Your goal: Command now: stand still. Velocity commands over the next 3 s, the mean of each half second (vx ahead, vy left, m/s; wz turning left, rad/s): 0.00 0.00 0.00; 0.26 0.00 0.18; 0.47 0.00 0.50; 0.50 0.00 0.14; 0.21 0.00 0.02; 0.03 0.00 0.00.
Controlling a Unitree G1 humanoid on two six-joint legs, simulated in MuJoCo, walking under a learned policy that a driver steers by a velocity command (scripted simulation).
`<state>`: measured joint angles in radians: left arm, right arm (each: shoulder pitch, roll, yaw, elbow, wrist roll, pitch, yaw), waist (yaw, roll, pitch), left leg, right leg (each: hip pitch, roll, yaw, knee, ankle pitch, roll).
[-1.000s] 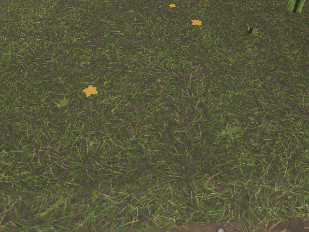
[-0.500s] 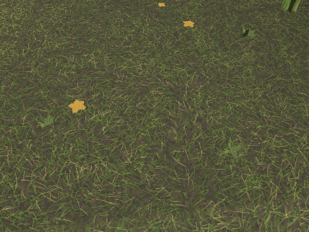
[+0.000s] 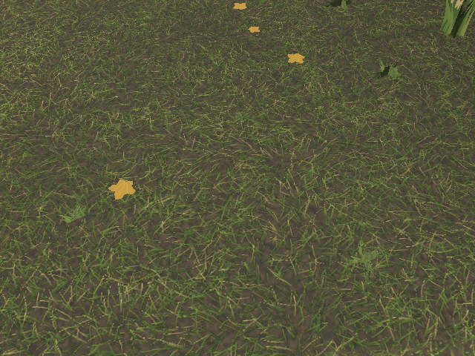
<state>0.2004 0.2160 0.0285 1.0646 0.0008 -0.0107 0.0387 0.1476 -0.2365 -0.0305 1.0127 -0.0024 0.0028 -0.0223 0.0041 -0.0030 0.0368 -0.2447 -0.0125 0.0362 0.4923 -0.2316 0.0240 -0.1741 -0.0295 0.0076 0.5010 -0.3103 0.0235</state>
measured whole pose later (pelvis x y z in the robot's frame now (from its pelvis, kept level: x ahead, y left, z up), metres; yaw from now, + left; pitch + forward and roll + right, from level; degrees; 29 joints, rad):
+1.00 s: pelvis +0.09 -0.03 +0.00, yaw +7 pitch +1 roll +0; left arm 0.47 0.18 0.04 1.11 0.02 -0.11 0.03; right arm 0.16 -0.25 -0.08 1.00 0.04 -0.05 0.01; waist 0.05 0.03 -0.02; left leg -0.66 0.04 -0.07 1.03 -0.14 0.06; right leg 0.02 -0.01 -0.16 0.28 -0.32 -0.02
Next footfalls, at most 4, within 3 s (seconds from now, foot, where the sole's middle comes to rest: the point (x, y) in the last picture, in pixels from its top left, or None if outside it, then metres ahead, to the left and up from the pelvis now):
1.24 left None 0.36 0.14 -0.77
1.74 right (229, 285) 0.72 0.06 -0.77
2.22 left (130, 245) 0.86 0.39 -0.77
2.52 right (206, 231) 0.92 0.14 -0.77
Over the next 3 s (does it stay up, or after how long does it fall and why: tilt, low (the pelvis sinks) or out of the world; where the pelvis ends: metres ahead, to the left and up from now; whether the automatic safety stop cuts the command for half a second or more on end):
stays up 0.86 0.25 0.00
